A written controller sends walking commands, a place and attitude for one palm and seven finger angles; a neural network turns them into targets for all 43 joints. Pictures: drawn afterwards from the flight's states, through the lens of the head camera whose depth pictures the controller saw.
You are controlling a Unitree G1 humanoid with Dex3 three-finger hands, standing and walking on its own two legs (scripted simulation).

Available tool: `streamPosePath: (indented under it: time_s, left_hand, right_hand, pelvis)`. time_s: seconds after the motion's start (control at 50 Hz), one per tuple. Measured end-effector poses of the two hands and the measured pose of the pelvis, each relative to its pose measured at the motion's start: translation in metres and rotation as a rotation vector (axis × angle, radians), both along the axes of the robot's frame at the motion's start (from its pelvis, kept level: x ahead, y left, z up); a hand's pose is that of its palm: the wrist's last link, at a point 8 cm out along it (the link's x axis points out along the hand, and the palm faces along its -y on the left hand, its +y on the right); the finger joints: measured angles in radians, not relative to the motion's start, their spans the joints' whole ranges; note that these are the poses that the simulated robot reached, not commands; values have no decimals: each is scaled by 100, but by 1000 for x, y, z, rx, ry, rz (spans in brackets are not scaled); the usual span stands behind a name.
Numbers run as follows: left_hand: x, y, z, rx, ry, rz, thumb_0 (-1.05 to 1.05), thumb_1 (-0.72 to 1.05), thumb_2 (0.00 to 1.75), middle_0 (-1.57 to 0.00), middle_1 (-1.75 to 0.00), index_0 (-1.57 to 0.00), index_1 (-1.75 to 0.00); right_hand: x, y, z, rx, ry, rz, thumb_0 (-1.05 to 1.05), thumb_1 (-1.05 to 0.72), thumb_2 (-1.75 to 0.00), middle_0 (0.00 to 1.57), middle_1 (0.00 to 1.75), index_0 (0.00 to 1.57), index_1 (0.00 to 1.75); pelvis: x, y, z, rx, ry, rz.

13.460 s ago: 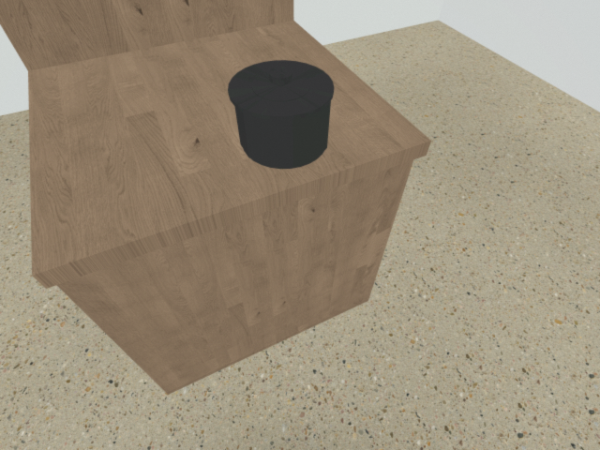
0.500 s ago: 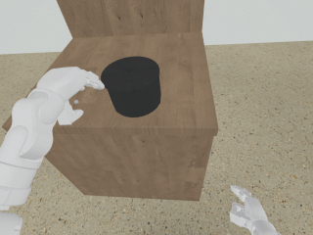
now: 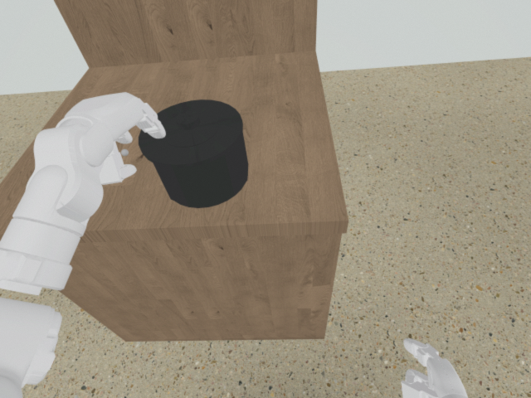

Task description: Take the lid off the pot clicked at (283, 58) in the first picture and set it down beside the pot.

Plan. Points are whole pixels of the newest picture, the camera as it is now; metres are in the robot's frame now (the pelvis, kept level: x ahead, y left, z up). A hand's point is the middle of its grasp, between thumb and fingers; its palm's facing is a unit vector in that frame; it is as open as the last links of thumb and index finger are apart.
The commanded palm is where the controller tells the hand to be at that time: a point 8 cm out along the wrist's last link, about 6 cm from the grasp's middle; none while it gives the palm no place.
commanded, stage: move the open hand above the knob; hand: left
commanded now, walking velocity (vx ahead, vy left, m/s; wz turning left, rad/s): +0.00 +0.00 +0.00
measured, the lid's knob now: (187, 120) +0.54 +0.17 +0.14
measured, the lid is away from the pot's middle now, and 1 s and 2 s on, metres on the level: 0.00 0.00 0.00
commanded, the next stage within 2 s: lower the open fingers around the knob in 1.54 s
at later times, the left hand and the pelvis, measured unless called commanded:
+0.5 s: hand (160, 117) +0.47 +0.18 +0.20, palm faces -0.24 -0.08 -0.97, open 9.8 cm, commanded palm +0.46 +0.19 +0.27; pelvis +0.02 +0.01 +0.00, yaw -1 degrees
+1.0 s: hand (183, 90) +0.53 +0.16 +0.21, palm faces -0.28 -0.09 -0.95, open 9.8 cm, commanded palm +0.51 +0.18 +0.27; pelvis +0.04 +0.01 +0.00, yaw -3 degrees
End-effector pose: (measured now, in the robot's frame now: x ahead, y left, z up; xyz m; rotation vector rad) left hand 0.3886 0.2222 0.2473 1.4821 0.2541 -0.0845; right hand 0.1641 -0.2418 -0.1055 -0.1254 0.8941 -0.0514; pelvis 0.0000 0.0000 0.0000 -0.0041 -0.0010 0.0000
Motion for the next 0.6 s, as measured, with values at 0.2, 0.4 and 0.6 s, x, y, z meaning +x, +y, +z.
streamPosePath:
  time_s: [0.2, 0.4, 0.6]
  left_hand:
    - [32, -12, 5, -1, 9, -28, 0, -31, 153, -88, -8, -88, -8]
    - [57, -28, 6, 2, 16, -29, 0, -31, 153, -87, -8, -88, -8]
    - [87, -42, 12, 6, 37, -20, 0, -31, 153, -87, -8, -88, -8]
  right_hand:
    - [-6, -6, -2, -9, 43, -37, 1, -91, -90, 20, 30, 20, 30]
    - [-6, 1, -5, 1, 69, -47, 1, -91, -90, 20, 30, 20, 30]
    - [-22, 2, -8, -10, 110, -83, 1, -91, -90, 20, 30, 20, 30]
  pelvis:
    - [12, 3, 1, 3, 23, -10]
    - [20, 9, 1, 5, 44, -11]
    - [26, 10, 1, 7, 67, -16]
